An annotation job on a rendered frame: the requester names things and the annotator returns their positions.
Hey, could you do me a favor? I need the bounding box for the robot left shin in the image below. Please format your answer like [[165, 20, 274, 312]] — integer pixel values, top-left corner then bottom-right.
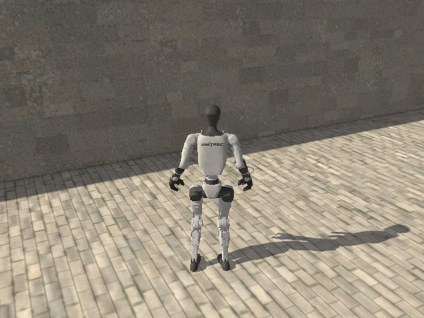
[[191, 217, 201, 262]]

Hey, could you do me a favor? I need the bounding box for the right robot hand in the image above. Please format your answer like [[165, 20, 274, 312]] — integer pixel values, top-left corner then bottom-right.
[[238, 178, 253, 191]]

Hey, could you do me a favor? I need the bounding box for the right robot upper arm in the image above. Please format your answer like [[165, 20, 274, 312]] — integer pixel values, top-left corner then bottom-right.
[[226, 133, 245, 169]]

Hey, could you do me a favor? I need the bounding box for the robot left forearm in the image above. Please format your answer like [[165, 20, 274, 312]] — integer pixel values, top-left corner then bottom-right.
[[171, 159, 184, 181]]

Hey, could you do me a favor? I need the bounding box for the right robot thigh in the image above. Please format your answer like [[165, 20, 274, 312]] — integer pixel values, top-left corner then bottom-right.
[[217, 185, 234, 231]]

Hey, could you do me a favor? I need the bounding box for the robot right forearm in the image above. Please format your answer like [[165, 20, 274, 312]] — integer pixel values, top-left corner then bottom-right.
[[238, 159, 251, 182]]

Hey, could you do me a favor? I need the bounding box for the left robot upper arm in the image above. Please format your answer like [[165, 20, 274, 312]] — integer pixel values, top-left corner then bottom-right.
[[179, 133, 199, 169]]

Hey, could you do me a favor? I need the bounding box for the left robot hand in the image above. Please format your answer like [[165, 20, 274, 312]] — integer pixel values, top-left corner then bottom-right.
[[169, 177, 184, 191]]

